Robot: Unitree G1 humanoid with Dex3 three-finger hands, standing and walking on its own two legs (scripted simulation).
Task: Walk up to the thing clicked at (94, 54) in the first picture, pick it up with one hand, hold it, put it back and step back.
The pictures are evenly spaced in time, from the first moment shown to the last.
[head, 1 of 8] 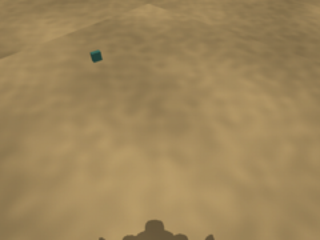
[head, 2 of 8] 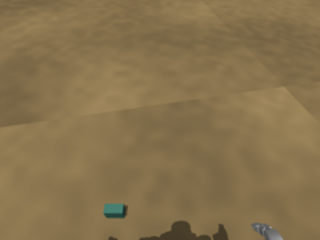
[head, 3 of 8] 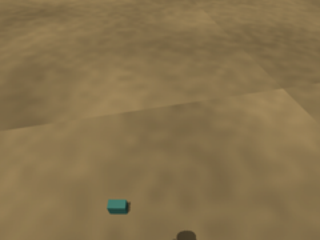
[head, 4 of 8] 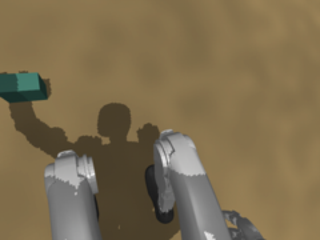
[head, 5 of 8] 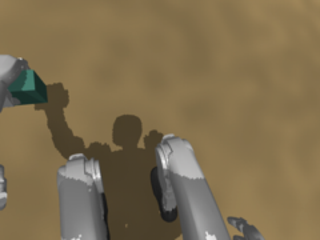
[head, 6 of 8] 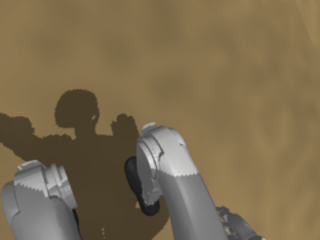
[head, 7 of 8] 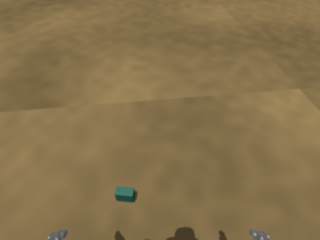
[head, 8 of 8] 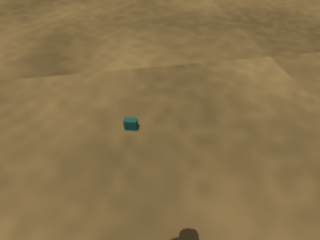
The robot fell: no
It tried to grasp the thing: yes
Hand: left
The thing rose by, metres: 0.66
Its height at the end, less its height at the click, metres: +0.00
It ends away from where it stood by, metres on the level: 0.02
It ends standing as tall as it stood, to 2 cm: yes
